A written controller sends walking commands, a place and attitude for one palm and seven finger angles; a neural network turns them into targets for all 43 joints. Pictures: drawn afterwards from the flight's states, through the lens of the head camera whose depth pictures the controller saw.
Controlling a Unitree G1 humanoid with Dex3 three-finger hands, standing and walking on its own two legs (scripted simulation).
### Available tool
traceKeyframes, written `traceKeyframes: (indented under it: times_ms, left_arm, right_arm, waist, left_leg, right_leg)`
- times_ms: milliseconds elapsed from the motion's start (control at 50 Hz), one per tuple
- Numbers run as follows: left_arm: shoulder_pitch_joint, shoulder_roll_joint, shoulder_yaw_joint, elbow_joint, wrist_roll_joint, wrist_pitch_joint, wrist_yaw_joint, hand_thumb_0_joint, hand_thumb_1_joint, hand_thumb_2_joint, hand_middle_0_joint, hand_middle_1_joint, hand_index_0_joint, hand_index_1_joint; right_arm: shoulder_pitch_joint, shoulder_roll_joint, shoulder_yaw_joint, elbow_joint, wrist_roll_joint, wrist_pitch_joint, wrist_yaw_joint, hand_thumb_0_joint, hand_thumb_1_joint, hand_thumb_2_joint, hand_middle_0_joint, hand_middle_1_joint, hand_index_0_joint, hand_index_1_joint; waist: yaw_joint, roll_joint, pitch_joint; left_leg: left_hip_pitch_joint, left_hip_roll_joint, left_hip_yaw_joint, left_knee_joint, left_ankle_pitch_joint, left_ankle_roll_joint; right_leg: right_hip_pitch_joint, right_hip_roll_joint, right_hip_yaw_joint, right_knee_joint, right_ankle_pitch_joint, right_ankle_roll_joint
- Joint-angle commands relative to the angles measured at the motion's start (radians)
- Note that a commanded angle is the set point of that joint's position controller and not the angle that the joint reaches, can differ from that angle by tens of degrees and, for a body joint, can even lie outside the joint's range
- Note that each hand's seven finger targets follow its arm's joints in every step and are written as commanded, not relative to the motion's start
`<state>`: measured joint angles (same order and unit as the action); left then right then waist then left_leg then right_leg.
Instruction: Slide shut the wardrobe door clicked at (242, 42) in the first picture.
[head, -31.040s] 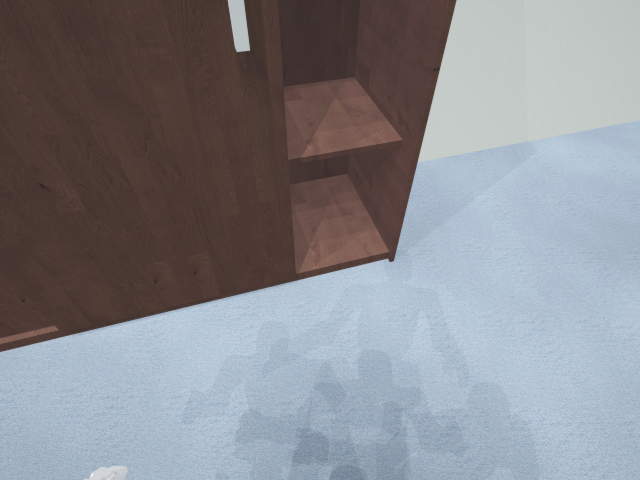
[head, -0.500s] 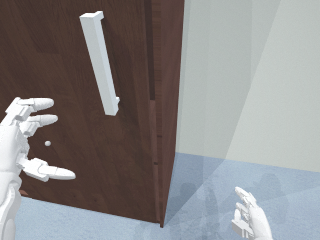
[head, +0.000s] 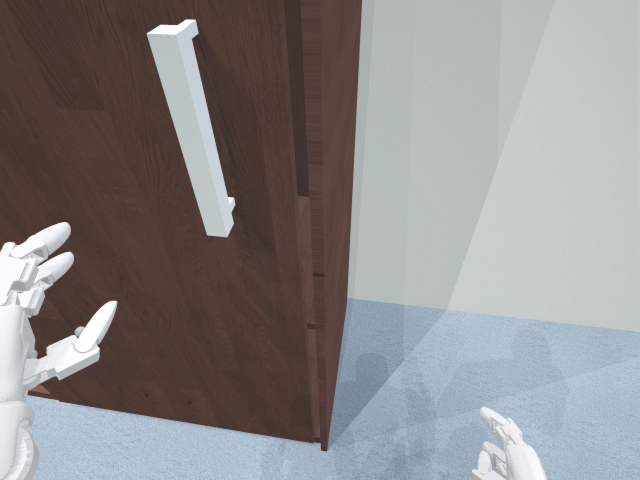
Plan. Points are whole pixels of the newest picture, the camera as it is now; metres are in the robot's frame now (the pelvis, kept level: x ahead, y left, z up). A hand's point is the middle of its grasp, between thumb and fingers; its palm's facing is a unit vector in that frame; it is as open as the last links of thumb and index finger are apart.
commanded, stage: draw the hand back to the body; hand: left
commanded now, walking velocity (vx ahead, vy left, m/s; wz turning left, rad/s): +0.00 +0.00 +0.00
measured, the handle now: (206, 139) +0.39 +0.18 +0.26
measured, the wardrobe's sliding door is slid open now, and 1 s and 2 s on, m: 0.02 0.02 0.02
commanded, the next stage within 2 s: step back with the hand held close in 0.46 s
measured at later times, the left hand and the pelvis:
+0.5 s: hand (66, 344) +0.18 +0.27 +0.16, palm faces +0.46 -0.81 -0.36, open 7.5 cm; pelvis +0.00 +0.00 +0.00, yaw +0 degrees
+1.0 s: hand (71, 349) +0.18 +0.26 +0.16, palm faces +0.34 -0.79 -0.52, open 7.4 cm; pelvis -0.04 +0.02 +0.00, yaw -3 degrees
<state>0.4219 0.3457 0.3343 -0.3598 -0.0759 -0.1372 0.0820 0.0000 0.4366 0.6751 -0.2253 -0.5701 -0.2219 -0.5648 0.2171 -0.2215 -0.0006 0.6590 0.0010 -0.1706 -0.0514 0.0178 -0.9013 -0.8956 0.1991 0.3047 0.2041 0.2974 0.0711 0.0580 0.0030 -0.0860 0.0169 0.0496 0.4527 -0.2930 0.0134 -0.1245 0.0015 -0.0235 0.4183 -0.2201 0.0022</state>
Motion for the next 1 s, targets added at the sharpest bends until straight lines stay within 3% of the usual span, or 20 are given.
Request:
traceKeyframes:
  times_ms: [0,100,160,220,300,360,420,480,540,560,580,620,640,700,740,800,840,920,940,980]
  left_arm:
    - [-0.072,0.179,0.111,-0.230,0.001,-0.055,0.024,0.000,0.791,0.848,-0.204,-0.364,-0.204,-0.364]
    - [-0.087,0.184,0.107,-0.264,0.005,-0.044,0.029,0.000,0.900,0.900,-0.200,-0.300,-0.200,-0.300]
    - [-0.100,0.183,0.104,-0.267,0.009,-0.040,0.035,0.000,0.900,0.900,-0.200,-0.300,-0.200,-0.300]
    - [-0.090,0.177,0.103,-0.245,0.006,-0.031,0.035,0.000,0.900,0.900,-0.200,-0.300,-0.200,-0.300]
    - [-0.093,0.177,0.104,-0.227,0.002,-0.026,0.032,0.000,0.900,0.900,-0.200,-0.300,-0.200,-0.300]
    - [-0.081,0.171,0.100,-0.242,0.005,-0.029,0.032,0.000,0.900,0.900,-0.200,-0.300,-0.200,-0.300]
    - [-0.076,0.183,0.113,-0.243,0.004,-0.028,0.034,0.000,0.900,0.900,-0.200,-0.300,-0.200,-0.300]
    - [-0.076,0.181,0.111,-0.245,0.003,-0.028,0.033,0.000,0.900,0.900,-0.200,-0.300,-0.200,-0.300]
    - [-0.089,0.183,0.112,-0.239,0.003,-0.029,0.034,0.000,0.900,0.900,-0.200,-0.300,-0.200,-0.300]
    - [-0.133,0.198,0.126,-0.205,0.006,-0.030,0.039,0.000,0.900,0.900,-0.200,-0.300,-0.200,-0.300]
    - [-0.302,0.335,0.264,-0.314,0.009,-0.087,0.051,0.000,0.900,0.900,-0.200,-0.300,-0.200,-0.300]
    - [-0.124,0.205,0.166,-0.179,0.023,-0.098,0.038,0.000,0.900,0.900,-0.200,-0.300,-0.200,-0.300]
    - [-0.129,0.193,0.146,-0.220,0.028,-0.111,0.036,0.000,0.900,0.900,-0.200,-0.300,-0.200,-0.300]
    - [-0.034,0.177,0.137,-0.213,0.037,-0.115,0.041,0.000,0.900,0.900,-0.200,-0.300,-0.200,-0.300]
    - [0.008,0.202,0.164,-0.229,0.038,-0.119,0.049,0.000,0.900,0.900,-0.200,-0.300,-0.200,-0.300]
    - [0.066,0.231,0.210,-0.251,0.039,-0.123,0.057,0.000,0.900,0.900,-0.200,-0.300,-0.200,-0.300]
    - [0.077,0.256,0.237,-0.291,0.041,-0.130,0.063,0.000,0.900,0.900,-0.200,-0.300,-0.200,-0.300]
    - [0.102,0.243,0.243,-0.302,0.041,-0.138,0.069,0.000,0.900,0.900,-0.200,-0.300,-0.200,-0.300]
    - [0.089,0.251,0.245,-0.317,0.046,-0.140,0.071,0.000,0.900,0.900,-0.200,-0.300,-0.200,-0.300]
    - [0.091,0.231,0.233,-0.298,0.047,-0.142,0.074,0.000,0.900,0.900,-0.200,-0.300,-0.200,-0.300]
  right_arm:
    - [-0.135,-0.108,-0.039,-0.179,-0.001,-0.056,-0.010,0.000,-0.900,-0.900,0.200,0.300,0.200,0.300]
    - [-0.130,-0.113,-0.038,-0.183,-0.006,-0.055,-0.012,0.000,-0.900,-0.900,0.200,0.300,0.200,0.300]
    - [-0.129,-0.108,-0.035,-0.177,-0.006,-0.060,-0.015,0.000,-0.900,-0.900,0.200,0.300,0.200,0.300]
    - [-0.130,-0.109,-0.033,-0.180,-0.008,-0.055,-0.015,0.000,-0.900,-0.900,0.200,0.300,0.200,0.300]
    - [-0.137,-0.107,-0.031,-0.181,-0.007,-0.046,-0.016,0.000,-0.900,-0.900,0.200,0.300,0.200,0.300]
    - [-0.137,-0.108,-0.030,-0.180,-0.009,-0.046,-0.012,0.000,-0.900,-0.900,0.200,0.300,0.200,0.300]
    - [-0.139,-0.107,-0.031,-0.182,-0.010,-0.048,-0.012,0.000,-0.900,-0.900,0.200,0.300,0.200,0.300]
    - [-0.143,-0.106,-0.032,-0.181,-0.009,-0.045,-0.012,0.000,-0.900,-0.900,0.200,0.300,0.200,0.300]
    - [-0.141,-0.108,-0.033,-0.180,-0.008,-0.045,-0.014,0.000,-0.900,-0.900,0.200,0.300,0.200,0.300]
    - [-0.139,-0.111,-0.034,-0.166,-0.006,-0.043,-0.017,0.000,-0.900,-0.900,0.200,0.300,0.200,0.300]
    - [-0.140,-0.114,-0.012,-0.215,0.004,-0.028,-0.015,0.000,-0.900,-0.900,0.200,0.300,0.200,0.300]
    - [-0.120,-0.104,-0.016,-0.180,-0.007,-0.010,-0.015,0.000,-0.900,-0.900,0.200,0.300,0.200,0.300]
    - [-0.136,-0.112,-0.022,-0.193,-0.009,-0.001,-0.015,0.000,-0.900,-0.900,0.200,0.300,0.200,0.300]
    - [-0.121,-0.123,-0.037,-0.218,-0.010,0.019,-0.014,0.000,-0.900,-0.900,0.200,0.300,0.200,0.300]
    - [-0.124,-0.124,-0.042,-0.236,-0.009,0.033,-0.016,0.000,-0.900,-0.900,0.200,0.300,0.200,0.300]
    - [-0.117,-0.119,-0.052,-0.254,-0.004,0.053,-0.017,0.000,-0.900,-0.900,0.200,0.300,0.200,0.300]
    - [-0.121,-0.122,-0.056,-0.265,-0.005,0.061,-0.019,0.000,-0.900,-0.900,0.200,0.300,0.200,0.300]
    - [-0.108,-0.119,-0.062,-0.273,-0.002,0.063,-0.023,0.000,-0.900,-0.900,0.200,0.300,0.200,0.300]
    - [-0.114,-0.123,-0.062,-0.273,-0.002,0.061,-0.024,0.000,-0.900,-0.900,0.200,0.300,0.200,0.300]
    - [-0.100,-0.122,-0.063,-0.269,-0.001,0.053,-0.025,0.000,-0.900,-0.900,0.200,0.300,0.200,0.300]
  waist:
    - [0.007,0.016,-0.063]
    - [0.002,0.013,-0.070]
    - [0.000,0.064,-0.051]
    - [0.002,0.004,-0.053]
    - [0.005,0.003,-0.033]
    - [0.006,0.044,-0.049]
    - [0.010,0.000,-0.056]
    - [0.010,0.031,-0.048]
    - [0.007,0.015,-0.035]
    - [-0.003,0.011,-0.019]
    - [-0.032,0.008,0.078]
    - [-0.043,-0.062,0.035]
    - [-0.040,-0.017,-0.003]
    - [-0.036,0.003,-0.117]
    - [-0.033,0.006,-0.161]
    - [-0.037,-0.047,-0.176]
    - [-0.036,-0.005,-0.187]
    - [-0.039,0.013,-0.164]
    - [-0.038,0.036,-0.162]
    - [-0.042,0.016,-0.134]
  left_leg:
    - [-0.039,0.022,-0.020,-0.072,0.262,-0.007]
    - [-0.036,0.023,-0.027,-0.071,0.285,-0.011]
    - [-0.033,0.023,-0.031,-0.077,0.282,-0.017]
    - [-0.034,0.023,-0.032,-0.077,0.282,-0.014]
    - [-0.046,0.022,-0.031,-0.085,0.246,-0.013]
    - [-0.039,0.023,-0.035,-0.088,0.273,-0.019]
    - [-0.042,0.023,-0.037,-0.088,0.272,-0.017]
    - [-0.040,0.023,-0.032,-0.090,0.256,-0.017]
    - [-0.044,0.022,-0.032,-0.097,0.228,-0.017]
    - [-0.046,0.022,-0.029,-0.099,0.217,-0.017]
    - [-0.124,0.027,-0.016,-0.096,0.077,0.008]
    - [-0.082,0.020,-0.021,-0.068,0.070,0.015]
    - [-0.073,0.021,-0.016,-0.073,0.105,0.015]
    - [-0.063,0.042,-0.013,-0.084,0.201,0.014]
    - [-0.076,0.053,-0.021,-0.089,0.254,0.014]
    - [-0.124,0.066,-0.033,-0.086,0.270,0.017]
    - [-0.159,0.072,-0.047,-0.088,0.280,0.019]
    - [-0.241,0.092,-0.055,-0.094,0.234,0.028]
    - [-0.273,0.094,-0.065,-0.104,0.190,0.033]
    - [-0.327,0.103,-0.070,-0.107,0.101,0.043]
  right_leg:
    - [0.033,-0.017,0.007,-0.053,0.164,-0.018]
    - [0.037,-0.014,0.006,-0.050,0.179,-0.018]
    - [0.029,-0.015,0.002,-0.051,0.167,-0.021]
    - [0.035,-0.013,0.000,-0.053,0.171,-0.019]
    - [0.032,-0.013,0.001,-0.064,0.142,-0.019]
    - [0.047,-0.013,0.001,-0.058,0.161,-0.022]
    - [0.051,-0.011,-0.001,-0.058,0.163,-0.020]
    - [0.048,-0.011,0.004,-0.068,0.150,-0.021]
    - [0.046,-0.011,0.003,-0.079,0.123,-0.021]
    - [0.030,-0.008,0.005,-0.086,0.115,-0.021]
    - [-0.089,-0.045,0.140,-0.154,0.149,-0.020]
    - [-0.123,-0.070,0.162,-0.174,0.144,-0.021]
    - [-0.101,-0.071,0.149,-0.155,0.186,-0.020]
    - [-0.039,-0.067,0.117,-0.076,0.293,-0.008]
    - [-0.011,-0.062,0.096,-0.032,0.332,0.000]
    - [0.000,-0.057,0.095,0.008,0.361,0.005]
    - [0.017,-0.053,0.090,0.043,0.370,0.006]
    - [0.028,-0.044,0.093,0.101,0.371,0.010]
    - [0.038,-0.041,0.094,0.115,0.343,0.012]
    - [0.028,-0.044,0.104,0.133,0.307,0.011]
